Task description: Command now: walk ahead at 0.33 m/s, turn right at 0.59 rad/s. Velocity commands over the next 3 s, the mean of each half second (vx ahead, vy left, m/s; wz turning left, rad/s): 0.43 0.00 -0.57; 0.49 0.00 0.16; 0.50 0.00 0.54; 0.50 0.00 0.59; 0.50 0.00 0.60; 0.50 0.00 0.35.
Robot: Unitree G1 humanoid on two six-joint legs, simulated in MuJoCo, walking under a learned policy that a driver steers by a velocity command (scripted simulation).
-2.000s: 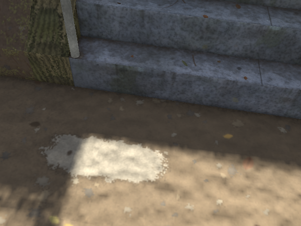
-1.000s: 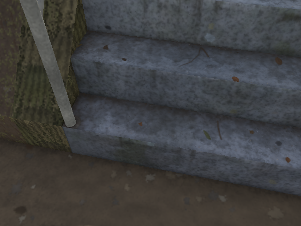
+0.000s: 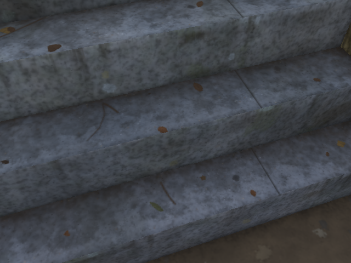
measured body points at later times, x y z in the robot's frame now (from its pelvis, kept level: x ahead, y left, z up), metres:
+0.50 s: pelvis +0.15 -0.06 -0.02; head +0.20 -0.07 +0.43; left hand +0.44 +0.09 -0.11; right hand +0.02 -0.29 -0.15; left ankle +0.01 +0.12 -0.73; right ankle +0.21 -0.16 -0.75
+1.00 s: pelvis +0.34 -0.14 -0.01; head +0.35 -0.14 +0.44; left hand +0.38 +0.11 -0.16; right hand +0.41 -0.40 -0.14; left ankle +0.35 -0.05 -0.59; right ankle +0.21 -0.16 -0.74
